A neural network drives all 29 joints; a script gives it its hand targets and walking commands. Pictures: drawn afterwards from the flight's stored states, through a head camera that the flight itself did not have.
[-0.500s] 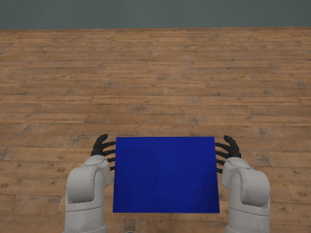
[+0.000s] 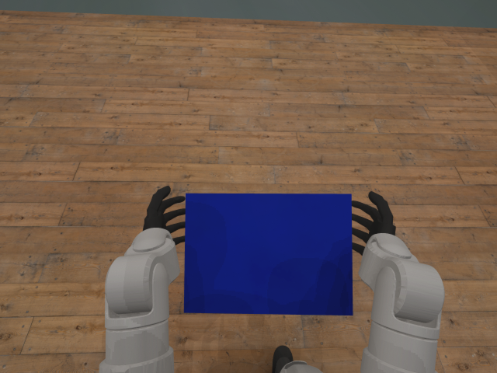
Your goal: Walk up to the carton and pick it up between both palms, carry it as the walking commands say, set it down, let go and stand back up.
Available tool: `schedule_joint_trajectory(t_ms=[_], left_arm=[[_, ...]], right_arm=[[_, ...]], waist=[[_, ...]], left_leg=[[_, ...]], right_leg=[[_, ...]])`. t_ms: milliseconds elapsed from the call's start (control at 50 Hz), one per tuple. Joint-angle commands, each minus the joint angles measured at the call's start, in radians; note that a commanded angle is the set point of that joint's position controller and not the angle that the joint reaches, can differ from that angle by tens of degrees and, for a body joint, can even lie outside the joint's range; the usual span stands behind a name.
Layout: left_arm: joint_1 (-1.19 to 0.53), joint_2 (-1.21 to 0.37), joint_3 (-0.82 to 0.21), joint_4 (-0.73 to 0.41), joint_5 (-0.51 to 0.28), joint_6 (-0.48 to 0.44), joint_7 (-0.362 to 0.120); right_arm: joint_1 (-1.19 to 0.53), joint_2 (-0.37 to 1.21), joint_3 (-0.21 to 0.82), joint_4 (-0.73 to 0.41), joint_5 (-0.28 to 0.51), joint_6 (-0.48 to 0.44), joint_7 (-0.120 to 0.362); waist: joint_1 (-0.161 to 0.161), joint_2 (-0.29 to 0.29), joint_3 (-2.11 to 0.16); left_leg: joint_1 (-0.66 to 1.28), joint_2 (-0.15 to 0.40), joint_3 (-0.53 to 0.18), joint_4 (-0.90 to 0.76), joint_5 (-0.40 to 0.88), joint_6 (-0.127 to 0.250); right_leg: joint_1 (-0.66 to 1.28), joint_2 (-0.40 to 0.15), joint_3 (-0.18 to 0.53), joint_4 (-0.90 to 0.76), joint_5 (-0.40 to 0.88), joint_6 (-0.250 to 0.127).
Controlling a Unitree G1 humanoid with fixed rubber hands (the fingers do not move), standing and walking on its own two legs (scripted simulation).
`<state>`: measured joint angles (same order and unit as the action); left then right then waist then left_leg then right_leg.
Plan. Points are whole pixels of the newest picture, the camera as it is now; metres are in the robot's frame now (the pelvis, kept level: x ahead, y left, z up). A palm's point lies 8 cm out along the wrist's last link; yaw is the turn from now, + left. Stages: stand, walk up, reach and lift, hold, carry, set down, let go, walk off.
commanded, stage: carry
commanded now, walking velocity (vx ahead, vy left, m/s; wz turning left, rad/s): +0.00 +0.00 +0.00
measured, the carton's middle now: (266, 243) +0.35 -0.02 -0.03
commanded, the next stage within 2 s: none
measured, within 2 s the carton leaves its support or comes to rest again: neither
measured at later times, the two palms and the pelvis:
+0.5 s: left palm (175, 139) +0.44 +0.13 +0.13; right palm (367, 151) +0.45 -0.18 +0.11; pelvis +0.16 -0.03 +0.02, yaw +2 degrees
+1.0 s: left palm (173, 143) +0.48 +0.14 +0.08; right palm (347, 143) +0.50 -0.17 +0.07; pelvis +0.21 -0.03 +0.01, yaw +1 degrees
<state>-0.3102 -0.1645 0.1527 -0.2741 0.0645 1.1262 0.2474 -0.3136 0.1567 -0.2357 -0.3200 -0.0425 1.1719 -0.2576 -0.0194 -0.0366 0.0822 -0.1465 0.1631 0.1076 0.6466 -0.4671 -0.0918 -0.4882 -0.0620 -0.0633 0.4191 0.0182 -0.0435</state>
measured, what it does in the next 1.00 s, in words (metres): walks ahead: left foot, then left foot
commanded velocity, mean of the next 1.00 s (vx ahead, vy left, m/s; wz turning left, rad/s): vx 0.00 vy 0.00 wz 0.00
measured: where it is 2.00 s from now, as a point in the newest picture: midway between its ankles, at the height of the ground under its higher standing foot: outside the picture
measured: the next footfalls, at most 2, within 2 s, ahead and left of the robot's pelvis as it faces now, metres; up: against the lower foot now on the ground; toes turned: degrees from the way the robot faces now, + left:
left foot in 0.18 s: +0.10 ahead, +0.08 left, +0.00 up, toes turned +8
left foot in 0.90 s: +0.24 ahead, +0.07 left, +0.00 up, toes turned +14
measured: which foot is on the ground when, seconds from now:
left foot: up 0.00-0.16, down 0.18-0.78, up 0.80-0.88, down 0.90-1.00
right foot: down 0.00-1.00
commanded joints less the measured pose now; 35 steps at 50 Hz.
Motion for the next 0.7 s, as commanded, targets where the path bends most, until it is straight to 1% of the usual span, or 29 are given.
schedule_joint_trajectory(t_ms=[0, 20, 40, 60, 80, 100, 120, 140, 180, 200, 240, 260, 300, 320, 340, 360, 400, 440, 460, 480, 520, 540, 560, 580, 600, 620, 640, 660, 680], left_arm=[[-0.32, -0.91, -0.706, -0.106, -0.342, 0.036, -0.391], [-0.343, -0.913, -0.712, -0.098, -0.358, 0.036, -0.397], [-0.418, -0.96, -0.734, -0.095, -0.379, 0.046, -0.405], [-0.382, -0.952, -0.724, -0.073, -0.373, 0.051, -0.419], [-0.307, -0.98, -0.702, -0.011, -0.349, 0.047, -0.421], [-0.332, -0.949, -0.712, -0.065, -0.339, 0.036, -0.428], [-0.33, -0.967, -0.722, -0.04, -0.366, 0.035, -0.432], [-0.443, -0.962, -0.73, -0.125, -0.39, 0.022, -0.436], [-0.462, -0.979, -0.766, -0.176, -0.409, 0.029, -0.435], [-0.37, -0.996, -0.73, -0.042, -0.38, 0.049, -0.43], [-0.425, -0.995, -0.734, -0.081, -0.402, 0.047, -0.428], [-0.401, -0.986, -0.743, -0.087, -0.414, 0.053, -0.421], [-0.404, -0.963, -0.757, -0.09, -0.412, 0.077, -0.425], [-0.433, -0.942, -0.766, -0.104, -0.41, 0.079, -0.424], [-0.489, -0.93, -0.77, -0.109, -0.422, 0.083, -0.431], [-0.445, -0.913, -0.737, -0.03, -0.403, 0.098, -0.427], [-0.38, -0.956, -0.709, 0.04, -0.387, 0.095, -0.441], [-0.349, -0.965, -0.673, 0.133, -0.389, 0.108, -0.453], [-0.311, -0.966, -0.665, 0.148, -0.368, 0.104, -0.455], [-0.313, -0.993, -0.639, 0.19, -0.371, 0.102, -0.458], [-0.352, -1.013, -0.642, 0.193, -0.371, 0.093, -0.457], [-0.341, -0.993, -0.645, 0.164, -0.377, 0.091, -0.452], [-0.451, -0.97, -0.678, 0.061, -0.41, 0.081, -0.454], [-0.483, -0.989, -0.707, 0.03, -0.437, 0.074, -0.448], [-0.472, -1.002, -0.703, 0.04, -0.435, 0.068, -0.446], [-0.498, -0.972, -0.722, -0.054, -0.456, 0.052, -0.447], [-0.453, -0.969, -0.701, 0.009, -0.42, 0.063, -0.439], [-0.427, -0.983, -0.706, 0.031, -0.442, 0.064, -0.445], [-0.409, -0.998, -0.722, 0.039, -0.427, 0.063, -0.441]], right_arm=[[-0.24, 0.916, 0.741, 0.116, 0.347, 0.033, 0.479], [-0.255, 0.951, 0.762, 0.122, 0.353, 0.036, 0.477], [-0.299, 0.927, 0.757, 0.111, 0.351, 0.04, 0.475], [-0.372, 0.952, 0.789, 0.067, 0.365, 0.039, 0.47], [-0.382, 0.909, 0.78, 0.023, 0.341, 0.029, 0.461], [-0.485, 0.939, 0.809, -0.075, 0.368, 0.009, 0.464], [-0.515, 0.924, 0.798, -0.113, 0.38, 0.0, 0.469], [-0.565, 0.944, 0.796, -0.144, 0.393, -0.013, 0.472], [-0.603, 0.888, 0.837, -0.299, 0.402, -0.031, 0.459], [-0.582, 0.894, 0.803, -0.228, 0.385, -0.009, 0.459], [-0.55, 0.889, 0.773, -0.129, 0.378, 0.001, 0.46], [-0.503, 0.93, 0.756, -0.076, 0.379, 0.023, 0.461], [-0.425, 0.892, 0.732, -0.031, 0.347, 0.034, 0.463], [-0.352, 0.914, 0.7, 0.09, 0.321, 0.051, 0.463], [-0.364, 0.901, 0.69, 0.107, 0.306, 0.046, 0.461], [-0.3, 0.914, 0.678, 0.224, 0.287, 0.057, 0.457], [-0.411, 0.943, 0.729, 0.128, 0.314, 0.043, 0.462], [-0.499, 0.908, 0.771, 0.082, 0.337, 0.03, 0.458], [-0.529, 0.917, 0.796, 0.055, 0.35, 0.031, 0.462], [-0.558, 0.93, 0.805, 0.05, 0.364, 0.022, 0.461], [-0.639, 0.917, 0.822, -0.028, 0.385, 0.016, 0.468], [-0.632, 0.92, 0.827, -0.046, 0.403, 0.017, 0.471], [-0.596, 0.951, 0.809, 0.036, 0.398, 0.024, 0.47], [-0.548, 0.945, 0.802, 0.051, 0.41, 0.027, 0.473], [-0.557, 0.952, 0.808, 0.022, 0.415, 0.02, 0.469], [-0.565, 0.954, 0.825, -0.004, 0.424, 0.02, 0.467], [-0.577, 0.973, 0.811, 0.02, 0.421, 0.023, 0.465], [-0.538, 0.936, 0.805, 0.029, 0.403, 0.02, 0.452], [-0.518, 0.926, 0.804, 0.023, 0.381, 0.02, 0.443]], waist=[[0.06, -0.132, -0.637], [0.06, -0.225, -0.641], [0.045, -0.192, -0.69], [0.032, -0.236, -0.687], [0.033, -0.316, -0.679], [0.028, -0.21, -0.698], [0.016, -0.066, -0.708], [0.009, 0.096, -0.743], [0.004, 0.185, -0.638], [0.005, 0.194, -0.54], [0.024, 0.152, -0.526], [0.024, 0.128, -0.566], [0.017, 0.101, -0.55], [0.01, 0.177, -0.563], [0.01, 0.184, -0.533], [0.012, 0.14, -0.558], [0.015, 0.072, -0.568], [0.019, -0.067, -0.512], [0.012, -0.006, -0.526], [0.016, -0.078, -0.52], [0.028, -0.095, -0.512], [0.035, -0.085, -0.449], [0.035, -0.092, -0.448], [0.03, -0.027, -0.494], [0.016, -0.035, -0.497], [0.008, 0.052, -0.511], [0.024, 0.033, -0.521], [0.023, 0.027, -0.54], [0.032, 0.021, -0.62]], left_leg=[[-0.447, -0.09, -0.085, 0.108, -0.111, 0.029], [-0.425, -0.084, -0.067, 0.016, -0.054, 0.013], [-0.288, -0.077, -0.074, -0.033, -0.029, 0.026], [-0.189, -0.091, -0.075, -0.054, -0.001, 0.035], [-0.114, -0.099, -0.058, -0.283, 0.201, 0.057], [0.048, -0.086, -0.02, -0.303, 0.333, 0.071], [0.158, -0.026, -0.064, -0.263, 0.485, 0.09], [0.224, 0.112, -0.198, -0.3, 0.604, 0.13], [0.122, 0.188, -0.279, -0.325, 0.677, 0.179], [0.099, 0.178, -0.219, -0.295, 0.683, 0.197], [0.127, 0.068, -0.068, -0.204, 0.748, 0.131], [0.172, 0.011, -0.013, -0.142, 0.884, 0.1], [0.153, 0.019, -0.013, -0.093, 1.0, 0.086], [0.15, 0.022, -0.011, -0.091, 1.048, 0.091], [0.106, 0.01, -0.048, -0.086, 1.069, 0.086], [0.07, 0.004, -0.034, -0.071, 1.022, 0.089], [0.044, -0.033, 0.008, -0.016, 0.929, 0.071], [-0.012, -0.057, 0.002, -0.041, 0.597, 0.073], [-0.02, -0.069, -0.003, -0.098, 0.566, 0.074], [-0.069, -0.058, 0.013, -0.088, 0.486, 0.067], [-0.102, -0.064, -0.007, -0.191, 0.373, 0.077], [-0.109, -0.089, 0.039, -0.178, 0.559, 0.07], [-0.063, -0.086, 0.039, -0.189, 0.598, 0.068], [-0.011, -0.081, 0.049, -0.16, 0.683, 0.056], [0.081, -0.059, 0.027, -0.128, 0.846, 0.067], [0.155, -0.027, -0.009, -0.082, 1.061, 0.089], [0.199, -0.019, 0.028, -0.007, 1.265, 0.106], [0.2, -0.021, 0.036, 0.073, 1.291, 0.105], [0.037, -0.025, 0.032, 0.091, 1.162, 0.094]], right_leg=[[0.879, -0.294, 0.233, 0.037, 0.945, -0.157], [0.873, -0.257, 0.177, 0.076, 0.948, -0.139], [0.775, -0.257, 0.172, 0.022, 0.789, -0.127], [0.665, -0.221, 0.135, 0.022, 0.697, -0.084], [0.616, -0.181, 0.107, 0.016, 0.572, -0.055], [0.521, -0.151, 0.073, 0.007, 0.364, -0.016], [0.348, -0.116, 0.045, 0.047, 0.12, 0.028], [0.255, -0.069, -0.006, 0.099, -0.088, 0.05], [0.212, -0.01, -0.008, 0.121, -0.315, 0.082], [0.147, -0.013, 0.017, 0.161, -0.356, 0.075], [0.232, -0.058, 0.033, 0.017, -0.073, 0.067], [0.24, -0.068, 0.039, 0.082, 0.179, 0.061], [0.254, -0.066, 0.018, 0.136, 0.324, 0.063], [0.254, -0.069, 0.002, 0.151, 0.248, 0.065], [0.296, -0.079, 0.027, 0.154, 0.299, 0.049], [0.346, -0.084, 0.015, 0.153, 0.36, 0.039], [0.379, -0.084, 0.051, 0.172, 0.547, 0.028], [0.408, -0.125, 0.07, 0.114, 0.7, 0.018], [0.435, -0.14, 0.08, 0.141, 0.711, 0.001], [0.478, -0.125, 0.053, 0.128, 0.676, 0.016], [0.505, -0.141, 0.053, 0.122, 0.623, -0.001], [0.482, -0.09, -0.001, 0.18, 0.628, 0.04], [0.445, -0.087, -0.008, 0.171, 0.594, 0.038], [0.407, -0.065, -0.012, 0.179, 0.501, 0.036], [0.327, -0.034, -0.047, 0.241, 0.457, 0.041], [0.247, -0.027, -0.056, 0.278, 0.309, 0.053], [0.206, 0.024, -0.114, 0.196, 0.209, 0.069], [0.237, 0.03, -0.102, 0.113, 0.2, 0.071], [0.424, 0.006, -0.044, 0.116, 0.318, 0.052]])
